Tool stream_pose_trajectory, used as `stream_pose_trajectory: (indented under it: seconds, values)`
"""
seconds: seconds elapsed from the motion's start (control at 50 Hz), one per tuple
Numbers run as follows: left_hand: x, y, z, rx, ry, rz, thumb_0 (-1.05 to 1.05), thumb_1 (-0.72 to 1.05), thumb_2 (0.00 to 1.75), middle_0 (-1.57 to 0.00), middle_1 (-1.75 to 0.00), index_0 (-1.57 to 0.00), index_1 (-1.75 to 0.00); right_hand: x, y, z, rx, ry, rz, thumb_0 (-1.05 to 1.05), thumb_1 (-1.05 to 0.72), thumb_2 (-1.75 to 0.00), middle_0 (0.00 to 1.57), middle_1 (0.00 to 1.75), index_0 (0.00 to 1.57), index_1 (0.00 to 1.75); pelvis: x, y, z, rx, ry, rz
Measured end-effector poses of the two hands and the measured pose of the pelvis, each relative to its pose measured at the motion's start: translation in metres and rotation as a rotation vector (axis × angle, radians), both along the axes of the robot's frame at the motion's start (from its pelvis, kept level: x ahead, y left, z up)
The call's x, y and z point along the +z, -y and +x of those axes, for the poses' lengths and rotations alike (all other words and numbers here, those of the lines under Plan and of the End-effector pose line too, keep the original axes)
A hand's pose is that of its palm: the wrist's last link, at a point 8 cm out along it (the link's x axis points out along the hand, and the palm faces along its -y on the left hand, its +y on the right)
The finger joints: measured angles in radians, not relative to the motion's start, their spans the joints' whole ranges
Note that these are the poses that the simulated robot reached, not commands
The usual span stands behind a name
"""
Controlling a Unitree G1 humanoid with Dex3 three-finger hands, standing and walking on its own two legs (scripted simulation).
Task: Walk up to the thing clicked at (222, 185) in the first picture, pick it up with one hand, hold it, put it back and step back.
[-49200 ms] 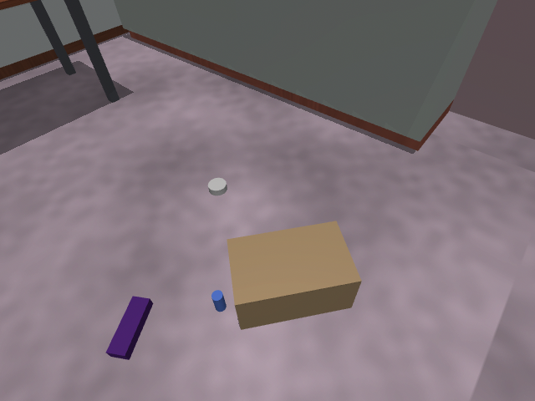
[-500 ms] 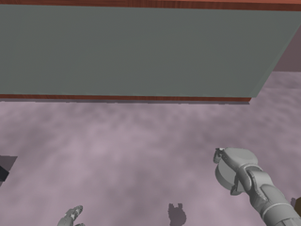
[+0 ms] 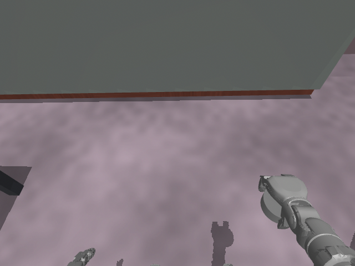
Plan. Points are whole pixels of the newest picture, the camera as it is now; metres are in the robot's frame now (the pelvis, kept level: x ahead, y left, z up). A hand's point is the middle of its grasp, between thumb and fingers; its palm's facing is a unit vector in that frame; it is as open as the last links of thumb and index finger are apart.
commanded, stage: crouch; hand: right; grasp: from above
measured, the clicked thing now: (280, 203) +0.30 -0.24 -0.13
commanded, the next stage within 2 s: lower in 1.46 s
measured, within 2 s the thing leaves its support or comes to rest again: neither
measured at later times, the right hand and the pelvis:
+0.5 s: hand (258, 213) +0.34 -0.24 -0.35, palm faces -0.46 -0.01 -0.89, open 11.2 cm; pelvis -0.05 -0.01 -0.21, yaw +2 degrees
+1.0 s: hand (250, 216) +0.37 -0.25 -0.50, palm faces -0.45 +0.02 -0.89, open 11.3 cm; pelvis -0.06 +0.00 -0.33, yaw +4 degrees
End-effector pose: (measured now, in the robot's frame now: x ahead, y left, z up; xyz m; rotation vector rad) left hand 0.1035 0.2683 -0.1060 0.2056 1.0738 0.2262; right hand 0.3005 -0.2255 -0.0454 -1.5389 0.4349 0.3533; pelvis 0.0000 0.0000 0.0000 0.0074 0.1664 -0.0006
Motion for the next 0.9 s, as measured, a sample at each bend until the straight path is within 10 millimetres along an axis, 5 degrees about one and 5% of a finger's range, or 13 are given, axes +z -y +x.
stream_pose_trajectory:
  seconds: [0.2,0.38,0.64,0.9]
  values:
    - [-0.081,-0.019,-0.061,0.036,-0.144,0.087,0.00,0.90,0.90,-0.20,-0.30,-0.20,-0.30,-0.101,0.003,0.024,0.029,0.055,-0.028,-0.01,0.23,-0.68,0.46,0.72,0.60,0.74,-0.083,0.003,-0.023,0.001,-0.222,0.021]
    - [-0.167,-0.005,-0.103,0.062,-0.231,0.088,0.00,0.90,0.90,-0.20,-0.30,-0.20,-0.30,-0.192,0.011,0.043,-0.007,0.056,-0.032,-0.01,0.23,-0.68,0.45,0.72,0.59,0.75,-0.162,0.009,-0.044,0.006,-0.358,0.036]
    - [-0.263,0.010,-0.110,-0.029,-0.272,0.054,0.00,0.90,0.90,-0.21,-0.30,-0.20,-0.30,-0.310,0.021,0.054,0.020,0.031,0.000,0.00,0.23,-0.69,0.44,0.73,0.58,0.76,-0.256,0.010,-0.059,0.004,-0.465,0.064]
    - [-0.313,-0.005,-0.112,-0.087,-0.305,0.069,0.00,0.91,0.90,-0.21,-0.30,-0.20,-0.30,-0.383,0.027,0.070,-0.005,0.037,0.003,0.00,0.24,-0.72,0.43,0.74,0.57,0.77,-0.314,0.005,-0.063,0.016,-0.487,0.076]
